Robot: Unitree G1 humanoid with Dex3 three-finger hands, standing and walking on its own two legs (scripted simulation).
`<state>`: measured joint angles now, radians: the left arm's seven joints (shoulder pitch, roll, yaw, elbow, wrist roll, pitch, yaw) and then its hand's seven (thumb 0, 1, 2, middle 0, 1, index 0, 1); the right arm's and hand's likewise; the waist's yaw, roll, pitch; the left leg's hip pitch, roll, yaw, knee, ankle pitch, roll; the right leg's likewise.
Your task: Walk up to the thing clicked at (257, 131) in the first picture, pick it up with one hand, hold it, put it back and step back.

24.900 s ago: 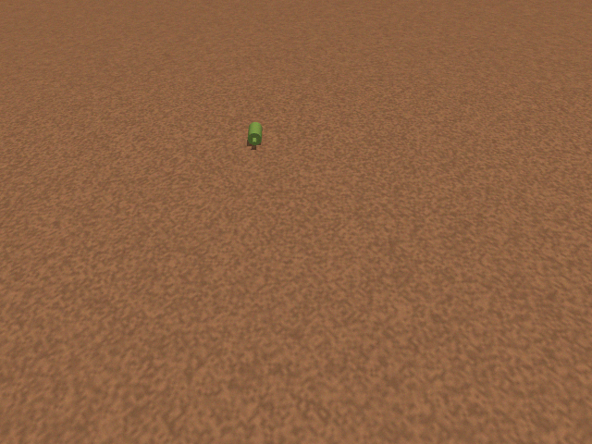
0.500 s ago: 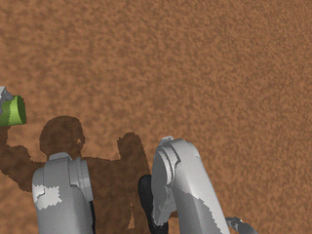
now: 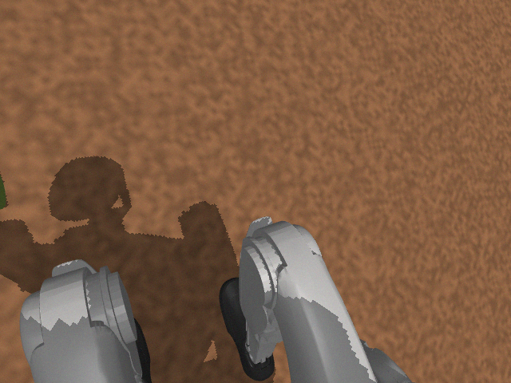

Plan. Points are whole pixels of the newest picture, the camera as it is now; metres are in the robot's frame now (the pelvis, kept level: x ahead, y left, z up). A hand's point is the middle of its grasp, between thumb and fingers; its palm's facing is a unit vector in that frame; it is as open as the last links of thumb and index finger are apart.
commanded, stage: rest palm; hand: left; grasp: from above
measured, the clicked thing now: out of the picture +0.42 +0.39 -0.26
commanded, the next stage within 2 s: close in 0.68 s
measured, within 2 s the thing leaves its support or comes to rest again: neither
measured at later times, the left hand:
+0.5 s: hand out of the picture +0.40 +0.35 -0.23, palm faces -0.41 -0.08 -0.91, open 14.0 cm
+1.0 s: hand out of the picture +0.39 +0.35 -0.24, palm faces -0.49 -0.17 -0.86, open 13.4 cm
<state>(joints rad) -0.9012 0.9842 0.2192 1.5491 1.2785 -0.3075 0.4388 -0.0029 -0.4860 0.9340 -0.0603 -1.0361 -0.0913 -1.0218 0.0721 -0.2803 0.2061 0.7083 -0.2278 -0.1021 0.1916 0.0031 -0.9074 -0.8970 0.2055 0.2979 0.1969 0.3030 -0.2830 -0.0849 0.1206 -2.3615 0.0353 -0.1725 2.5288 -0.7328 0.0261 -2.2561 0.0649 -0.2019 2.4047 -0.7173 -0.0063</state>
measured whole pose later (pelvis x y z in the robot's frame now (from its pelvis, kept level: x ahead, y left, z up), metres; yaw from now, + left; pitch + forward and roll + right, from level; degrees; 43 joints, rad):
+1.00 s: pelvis -0.01 +0.00 -0.01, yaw -2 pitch +27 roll -13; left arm -0.88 1.02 0.18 1.62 1.31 -0.42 0.55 0.00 -0.39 0.90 -0.13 -1.01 -0.16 -0.99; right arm 0.05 -0.31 0.26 0.70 -0.25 -0.15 0.23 0.00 -0.90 -0.90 0.21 0.30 0.20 0.30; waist -0.29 -0.14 0.15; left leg -2.33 0.04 -0.22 2.57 -0.73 0.02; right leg -2.22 0.08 -0.24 2.41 -0.69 0.00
